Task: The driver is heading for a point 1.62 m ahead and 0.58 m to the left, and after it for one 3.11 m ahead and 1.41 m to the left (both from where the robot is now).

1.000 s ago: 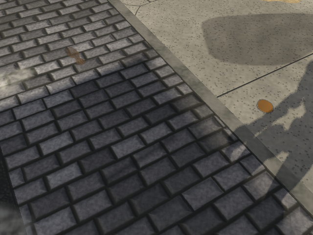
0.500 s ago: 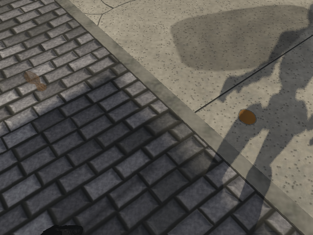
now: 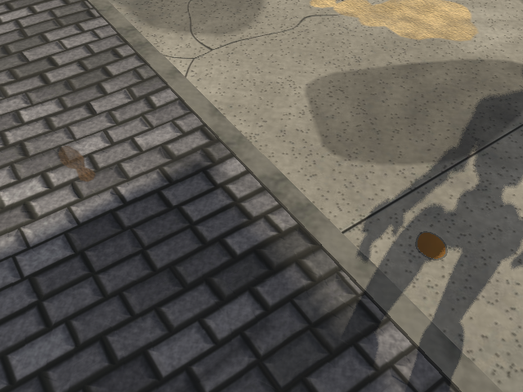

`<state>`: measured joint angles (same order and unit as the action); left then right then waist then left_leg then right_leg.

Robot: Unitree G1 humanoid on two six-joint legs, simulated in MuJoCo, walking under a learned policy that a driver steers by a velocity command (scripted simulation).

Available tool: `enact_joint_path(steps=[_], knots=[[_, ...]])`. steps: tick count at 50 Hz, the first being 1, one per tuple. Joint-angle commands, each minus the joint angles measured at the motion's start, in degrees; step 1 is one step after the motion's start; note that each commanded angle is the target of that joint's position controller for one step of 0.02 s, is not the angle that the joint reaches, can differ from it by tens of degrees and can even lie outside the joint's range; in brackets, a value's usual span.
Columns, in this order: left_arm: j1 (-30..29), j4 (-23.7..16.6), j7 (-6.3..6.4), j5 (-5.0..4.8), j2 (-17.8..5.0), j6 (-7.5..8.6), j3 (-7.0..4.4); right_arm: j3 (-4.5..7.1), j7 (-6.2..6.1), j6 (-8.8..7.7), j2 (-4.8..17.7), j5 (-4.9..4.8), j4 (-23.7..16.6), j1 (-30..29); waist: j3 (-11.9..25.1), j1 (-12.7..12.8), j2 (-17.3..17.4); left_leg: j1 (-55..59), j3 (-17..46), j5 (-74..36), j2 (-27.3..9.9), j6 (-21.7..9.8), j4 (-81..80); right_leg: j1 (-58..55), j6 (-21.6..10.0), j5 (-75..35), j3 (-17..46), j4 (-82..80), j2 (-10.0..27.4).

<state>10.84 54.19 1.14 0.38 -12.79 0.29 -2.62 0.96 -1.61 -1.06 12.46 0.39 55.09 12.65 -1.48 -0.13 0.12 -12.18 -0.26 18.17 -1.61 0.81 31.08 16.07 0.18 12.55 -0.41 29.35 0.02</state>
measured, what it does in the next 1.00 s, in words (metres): stands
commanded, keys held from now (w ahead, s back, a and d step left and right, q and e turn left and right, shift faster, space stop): no key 1.00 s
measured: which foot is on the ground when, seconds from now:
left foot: down 0.00-1.00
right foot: down 0.00-1.00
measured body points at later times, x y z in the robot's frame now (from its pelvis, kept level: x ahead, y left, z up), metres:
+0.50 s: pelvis +0.01 +0.01 +0.00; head +0.02 +0.01 +0.45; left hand +0.08 +0.26 -0.15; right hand +0.05 -0.24 -0.15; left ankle -0.02 +0.13 -0.73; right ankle +0.03 -0.12 -0.73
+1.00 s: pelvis +0.01 +0.01 +0.00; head +0.02 +0.01 +0.45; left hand +0.04 +0.25 -0.15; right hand +0.00 -0.23 -0.15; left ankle -0.02 +0.13 -0.73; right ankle +0.03 -0.12 -0.73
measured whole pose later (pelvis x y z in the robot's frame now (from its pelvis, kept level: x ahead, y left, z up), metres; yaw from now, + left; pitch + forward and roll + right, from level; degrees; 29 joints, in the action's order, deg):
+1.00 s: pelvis +0.01 +0.01 +0.00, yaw +0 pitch -1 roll +0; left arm 10.9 66.0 2.5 -0.1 -11.0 -0.9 -1.5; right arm 0.3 -2.2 -0.6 10.3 0.2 62.4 17.5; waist -2.1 0.2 -0.1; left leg -9.2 -1.1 17.4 -0.6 0.2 27.7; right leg 14.2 0.9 12.8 0.4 28.1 1.1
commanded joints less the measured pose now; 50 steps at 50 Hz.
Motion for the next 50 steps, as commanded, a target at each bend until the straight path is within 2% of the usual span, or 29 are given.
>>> enact_joint_path(steps=[1,11,25,50], knots=[[-0.9,-1.2,0.37,-0.23,-5.3,0.40,-1.05,1.40,-0.19,-0.27,6.9,-0.16,-1.2,1.7,3.1,-0.5,-0.2,-2.2,1.7,-11.9,-1.9,-1.6,-5.8,-6.1,-1.9,-13.1,2.0,-2.3,1.9],[-1.5,3.3,1.13,-0.45,-5.9,-0.63,-1.05,1.25,-0.18,0.22,6.1,-0.18,1.4,1.8,1.8,-0.1,0.2,-1.3,0.8,-13.7,-1.0,-1.5,-6.8,-7.4,-1.7,-13.7,1.9,-2.6,2.1],[-2.2,7.7,1.30,-0.43,-5.3,-1.01,-0.66,0.84,-0.55,0.28,5.2,-0.07,4.2,3.7,-0.1,0.1,0.2,-1.8,0.2,-8.8,-0.5,-1.3,-8.7,-6.9,-1.2,-9.2,1.5,-4.3,1.8],[1.7,10.7,1.54,-0.52,-3.7,-0.85,0.45,0.14,-0.73,0.14,3.0,-0.22,6.6,8.9,-1.6,0.3,0.1,-2.9,0.0,-6.0,0.1,-1.5,-9.7,-5.2,-0.9,-6.1,1.3,-5.1,1.6]])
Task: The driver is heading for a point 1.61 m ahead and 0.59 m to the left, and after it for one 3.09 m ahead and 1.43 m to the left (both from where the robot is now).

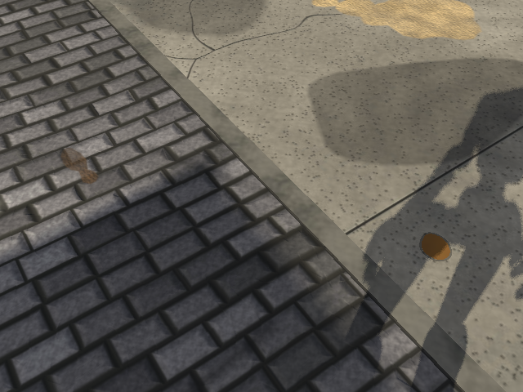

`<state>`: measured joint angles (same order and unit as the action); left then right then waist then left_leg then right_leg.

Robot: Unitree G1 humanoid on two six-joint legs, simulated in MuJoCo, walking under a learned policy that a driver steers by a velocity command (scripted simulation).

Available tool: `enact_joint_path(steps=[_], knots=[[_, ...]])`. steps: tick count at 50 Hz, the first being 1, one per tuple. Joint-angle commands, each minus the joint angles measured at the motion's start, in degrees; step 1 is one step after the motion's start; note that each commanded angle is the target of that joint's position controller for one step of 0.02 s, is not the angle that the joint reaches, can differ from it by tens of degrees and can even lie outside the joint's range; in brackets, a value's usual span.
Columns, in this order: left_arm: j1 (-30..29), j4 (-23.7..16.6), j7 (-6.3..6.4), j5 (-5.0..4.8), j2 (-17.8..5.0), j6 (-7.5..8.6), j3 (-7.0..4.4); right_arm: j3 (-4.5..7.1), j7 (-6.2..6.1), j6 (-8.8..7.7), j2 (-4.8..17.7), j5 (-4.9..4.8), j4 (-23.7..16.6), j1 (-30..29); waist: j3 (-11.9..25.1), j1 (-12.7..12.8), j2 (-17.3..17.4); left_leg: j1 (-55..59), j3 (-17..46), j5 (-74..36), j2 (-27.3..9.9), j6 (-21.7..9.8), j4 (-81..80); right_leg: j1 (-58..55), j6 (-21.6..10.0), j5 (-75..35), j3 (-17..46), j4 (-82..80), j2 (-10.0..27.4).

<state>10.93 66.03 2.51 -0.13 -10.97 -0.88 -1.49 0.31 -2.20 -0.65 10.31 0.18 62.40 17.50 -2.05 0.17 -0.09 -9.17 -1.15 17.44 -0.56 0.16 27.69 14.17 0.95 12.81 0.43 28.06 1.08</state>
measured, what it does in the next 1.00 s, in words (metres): walks ahead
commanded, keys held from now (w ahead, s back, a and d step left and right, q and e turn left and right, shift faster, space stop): no key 0.46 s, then w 0.20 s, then w+q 0.34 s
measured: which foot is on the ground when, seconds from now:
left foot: down 0.00-0.72, up 0.74-1.00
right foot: down 0.00-1.00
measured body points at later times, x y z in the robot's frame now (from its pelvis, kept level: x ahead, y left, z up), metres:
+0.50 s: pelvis +0.01 +0.00 +0.00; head +0.02 +0.00 +0.45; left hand +0.02 +0.24 -0.16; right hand -0.02 -0.23 -0.16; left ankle -0.03 +0.12 -0.74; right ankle +0.02 -0.13 -0.74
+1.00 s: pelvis +0.16 -0.03 +0.00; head +0.17 -0.03 +0.45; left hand +0.03 +0.18 -0.14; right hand +0.31 -0.26 -0.13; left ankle +0.25 +0.14 -0.67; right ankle +0.04 -0.13 -0.74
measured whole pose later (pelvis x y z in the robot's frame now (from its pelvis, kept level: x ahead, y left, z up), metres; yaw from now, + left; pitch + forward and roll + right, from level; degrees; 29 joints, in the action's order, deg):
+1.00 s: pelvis +0.16 -0.03 +0.00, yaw +8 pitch +1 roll -1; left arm 27.4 64.3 1.3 1.0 -9.7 5.9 -1.3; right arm 3.8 1.1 -3.1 13.6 -2.2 52.5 9.9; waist 0.2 3.4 2.0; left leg -40.2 2.6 4.4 -4.2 -3.8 55.4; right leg -4.3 -1.5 19.1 -10.7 13.5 -1.2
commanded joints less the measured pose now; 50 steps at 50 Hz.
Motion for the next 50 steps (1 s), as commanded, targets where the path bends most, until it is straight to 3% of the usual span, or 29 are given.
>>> enact_joint_path(steps=[1,23,25,27,28,30,31,32,33,35,36,37,38,39,40,41,43,46,48,50], knots=[[1.8,-1.1,0.18,-0.01,-5.4,0.33,-0.65,0.78,-0.15,-0.28,5.0,-0.03,-0.7,4.2,-1.1,0.0,0.3,-5.9,0.9,-5.3,-1.0,-0.8,-6.3,-3.3,-1.7,-6.4,0.4,-3.8,0.5],[4.5,-1.3,0.37,-0.15,-4.6,0.43,-0.36,0.73,-0.19,-0.33,4.0,-0.17,-0.5,6.8,-1.4,0.0,0.3,-5.8,0.8,-6.8,-0.9,-0.9,-6.0,-3.2,-1.6,-7.6,0.2,-3.4,0.5],[5.9,-0.6,0.46,-0.48,-4.3,0.31,-0.42,1.03,-0.43,-0.07,4.4,-0.57,0.2,8.2,-0.7,-0.1,1.2,-6.1,0.6,8.2,0.0,-2.2,-6.4,-2.5,-2.1,7.2,-2.1,-1.5,-1.8],[5.0,-1.5,0.47,-0.76,-4.8,0.82,-0.81,1.86,-0.78,-0.09,6.6,-1.16,-1.0,7.8,-5.4,-0.7,3.3,-9.2,5.2,25.6,-2.7,-5.3,-8.6,4.7,-3.3,21.9,-3.1,1.9,-2.9],[3.4,-2.5,0.21,-0.75,-4.1,1.62,-0.69,2.23,-0.73,-0.54,7.6,-1.48,-1.1,9.1,-7.3,-1.5,4.9,-9.0,9.8,29.6,-5.9,-7.2,-10.8,8.5,-3.6,21.5,-3.2,4.7,-2.7],[1.3,-4.2,-0.90,-0.95,-1.8,3.72,-0.27,3.63,-0.40,-1.68,11.0,-1.99,-1.0,11.4,-8.7,-2.6,11.2,-5.9,23.3,32.7,-15.8,-12.5,-17.2,14.1,-3.9,12.2,-4.5,15.9,-1.8],[0.3,-5.0,-1.45,-1.19,-2.1,4.57,-0.35,3.77,-0.28,-2.11,10.8,-1.82,-1.5,10.6,-9.7,-2.3,10.8,-6.7,26.6,30.7,-18.5,-14.1,-18.7,15.5,-4.9,12.1,-2.9,19.0,0.1],[0.5,-5.5,-1.89,-1.63,-2.1,5.28,-0.39,3.68,-0.04,-2.54,10.3,-1.60,-2.3,8.8,-10.3,-1.2,10.4,-6.8,26.3,27.5,-18.8,-13.9,-18.3,15.7,-5.8,14.4,-2.1,18.2,1.0],[2.0,-5.5,-2.16,-1.99,-2.1,5.86,-0.47,3.59,0.26,-2.75,9.8,-1.92,-3.2,6.5,-10.2,0.4,9.7,-7.5,22.9,23.6,-17.3,-12.4,-16.6,12.4,-6.6,15.1,-2.4,12.6,1.2],[11.9,-1.2,-2.14,-1.70,-3.5,6.47,-1.70,3.31,0.77,-2.40,9.0,-2.60,-4.9,2.4,-7.0,4.9,5.8,-15.9,13.3,13.7,-9.2,-8.2,-8.7,-8.1,-5.8,4.8,-5.2,-1.1,-2.4],[20.0,0.8,-1.87,-1.20,-6.9,6.46,-3.05,2.91,0.97,-2.81,8.0,-2.40,-6.4,-0.6,-4.3,8.1,-0.4,-22.4,7.6,4.3,-4.4,-5.5,4.5,-18.0,-6.5,5.2,3.4,-5.1,3.0],[29.2,1.7,-1.91,-1.25,-14.4,6.70,-4.95,1.94,0.85,-3.83,3.8,-2.35,-8.8,-1.1,1.0,10.1,-16.7,-32.8,-1.3,5.6,3.0,-2.1,25.9,-27.7,-12.2,11.0,25.3,-14.4,16.3],[29.1,1.4,-2.09,0.21,-11.8,7.68,-3.84,2.14,0.74,-4.83,4.1,-3.05,-8.9,-1.1,1.6,9.0,-14.1,-37.1,7.4,13.1,3.3,-3.0,40.3,-24.8,-16.6,13.1,39.2,-18.0,23.5],[23.0,-0.5,-1.87,0.03,-7.8,8.33,-2.57,2.54,1.18,-5.26,5.2,-3.99,-8.8,-0.3,-3.0,5.4,-7.4,-41.0,11.3,9.1,0.3,-4.8,46.4,-22.3,-15.3,12.1,33.6,-17.6,23.4],[17.8,-2.3,-2.04,-0.37,-5.8,8.49,-1.88,2.59,1.62,-5.39,5.1,-3.84,-8.4,0.1,-4.3,3.4,-5.1,-41.2,11.4,3.0,-1.9,-6.1,46.6,-20.0,-12.5,10.2,25.1,-17.9,20.4],[14.8,-3.1,-2.40,-0.43,-5.4,8.42,-1.53,3.03,1.67,-5.46,5.3,-3.26,-8.2,-0.3,-5.3,2.2,-3.8,-40.6,11.3,-1.8,-3.0,-6.7,43.6,-18.5,-10.2,4.7,18.2,-18.7,18.0],[15.1,-3.0,-2.52,0.20,-2.9,7.86,-0.71,4.04,2.30,-4.63,6.1,-2.74,-8.0,-0.8,-4.5,1.6,-5.1,-36.7,8.7,-6.8,-4.2,-6.6,39.3,-17.4,-6.5,-9.2,5.9,-18.0,13.0],[17.0,-3.0,-1.52,0.90,-5.2,7.55,-0.85,3.54,3.32,-2.97,3.1,-2.50,-10.0,-4.5,-4.7,1.6,-3.6,-37.4,6.1,-10.3,-4.4,-4.6,36.2,-15.3,-7.6,-17.4,-0.1,-19.0,12.7],[15.3,-4.2,-0.86,1.35,-6.9,7.40,-1.01,2.89,3.54,-2.87,2.3,-2.33,-13.5,-10.8,-6.7,1.9,-2.7,-37.7,4.6,-13.5,-4.3,-3.6,28.2,-12.5,-7.8,-18.2,-3.1,-20.9,12.6],[15.5,-5.0,-0.31,1.12,-8.1,7.21,-1.16,2.23,4.10,-3.08,1.9,-1.98,-16.2,-16.1,-7.4,3.0,-3.1,-34.9,0.8,-17.1,-4.0,-3.4,20.6,-10.9,-7.5,-18.8,-6.6,-21.9,12.3]])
